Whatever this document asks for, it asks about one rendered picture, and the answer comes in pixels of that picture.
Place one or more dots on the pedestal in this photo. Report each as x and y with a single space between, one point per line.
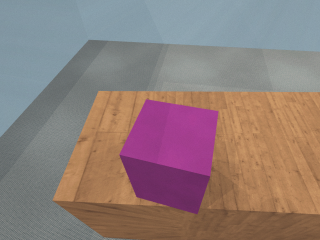
265 174

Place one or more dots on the carton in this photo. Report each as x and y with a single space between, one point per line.
168 154

